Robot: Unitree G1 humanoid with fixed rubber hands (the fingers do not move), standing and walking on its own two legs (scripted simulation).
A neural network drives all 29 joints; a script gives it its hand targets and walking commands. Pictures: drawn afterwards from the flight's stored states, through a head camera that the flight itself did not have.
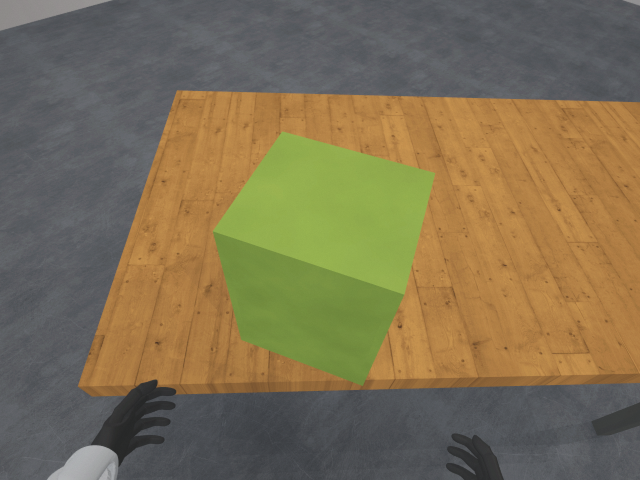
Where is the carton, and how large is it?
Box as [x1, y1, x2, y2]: [213, 131, 434, 385]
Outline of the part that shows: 282,131 213,230 241,339 362,385 403,296 434,173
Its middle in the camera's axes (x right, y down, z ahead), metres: +0.01 +0.04 +0.52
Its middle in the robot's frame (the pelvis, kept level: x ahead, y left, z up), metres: +0.38 +0.01 +0.03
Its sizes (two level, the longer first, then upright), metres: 0.194 0.174 0.265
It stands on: a table, 0.67 m high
